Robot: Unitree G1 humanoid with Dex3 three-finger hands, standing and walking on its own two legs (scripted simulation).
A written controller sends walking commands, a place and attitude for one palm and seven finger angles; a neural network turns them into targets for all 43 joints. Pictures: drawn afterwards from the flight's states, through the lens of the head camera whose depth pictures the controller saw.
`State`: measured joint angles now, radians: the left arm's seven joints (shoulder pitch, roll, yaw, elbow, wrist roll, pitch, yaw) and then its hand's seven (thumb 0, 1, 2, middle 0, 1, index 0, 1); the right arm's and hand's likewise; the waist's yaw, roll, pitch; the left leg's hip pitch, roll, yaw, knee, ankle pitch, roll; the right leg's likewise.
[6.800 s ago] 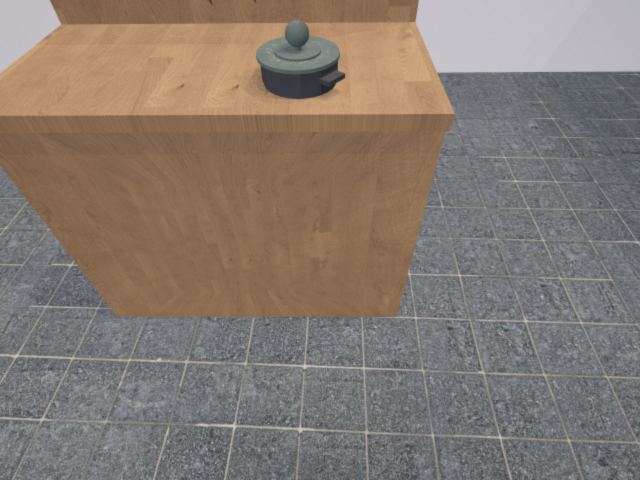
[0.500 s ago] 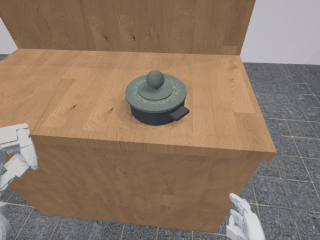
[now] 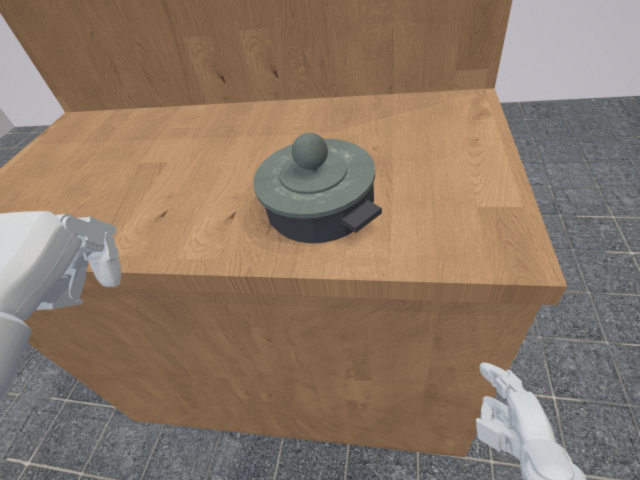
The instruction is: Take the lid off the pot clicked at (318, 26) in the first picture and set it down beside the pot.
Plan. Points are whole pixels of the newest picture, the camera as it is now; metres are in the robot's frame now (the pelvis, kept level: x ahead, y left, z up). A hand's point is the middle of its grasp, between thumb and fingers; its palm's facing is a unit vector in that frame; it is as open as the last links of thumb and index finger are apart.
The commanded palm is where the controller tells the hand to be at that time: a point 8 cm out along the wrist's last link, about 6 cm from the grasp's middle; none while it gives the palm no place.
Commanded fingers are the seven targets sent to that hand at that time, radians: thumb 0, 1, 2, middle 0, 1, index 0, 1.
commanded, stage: reach forward and open the fingers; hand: left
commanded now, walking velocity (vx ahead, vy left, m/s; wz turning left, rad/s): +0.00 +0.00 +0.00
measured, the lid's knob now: (309, 151) +0.50 +0.09 +0.17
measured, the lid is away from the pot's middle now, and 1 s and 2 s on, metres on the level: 0.00 0.00 0.00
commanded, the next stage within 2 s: move the open hand above the knob in 1.18 s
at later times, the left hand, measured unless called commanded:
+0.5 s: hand (88, 235) +0.26 +0.25 +0.24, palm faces +0.03 +0.04 -1.00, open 9.1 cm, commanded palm +0.23 +0.25 +0.30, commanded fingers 0.00 -0.44 1.74 -0.91 -0.08 -0.91 -0.08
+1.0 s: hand (128, 199) +0.30 +0.22 +0.25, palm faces +0.02 +0.06 -1.00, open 10.0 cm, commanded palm +0.25 +0.23 +0.32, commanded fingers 0.00 -0.44 1.74 -0.89 -0.08 -0.89 -0.08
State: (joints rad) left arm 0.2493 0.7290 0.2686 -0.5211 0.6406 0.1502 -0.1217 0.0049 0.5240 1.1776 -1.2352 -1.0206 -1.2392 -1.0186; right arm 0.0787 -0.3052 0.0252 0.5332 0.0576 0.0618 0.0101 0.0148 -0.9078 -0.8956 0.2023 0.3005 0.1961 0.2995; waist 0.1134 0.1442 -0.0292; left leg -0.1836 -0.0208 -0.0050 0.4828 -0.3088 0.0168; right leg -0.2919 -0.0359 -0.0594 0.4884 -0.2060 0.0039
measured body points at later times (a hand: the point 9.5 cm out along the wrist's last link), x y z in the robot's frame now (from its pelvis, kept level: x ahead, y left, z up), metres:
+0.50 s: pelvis -0.03 +0.00 +0.00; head -0.03 -0.06 +0.45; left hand +0.26 +0.25 +0.29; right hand +0.19 -0.21 -0.09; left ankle -0.03 +0.11 -0.74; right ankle +0.03 -0.12 -0.74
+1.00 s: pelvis -0.03 -0.01 +0.00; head -0.03 -0.08 +0.44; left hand +0.29 +0.22 +0.31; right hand +0.19 -0.23 -0.10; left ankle -0.03 +0.11 -0.74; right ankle +0.03 -0.12 -0.74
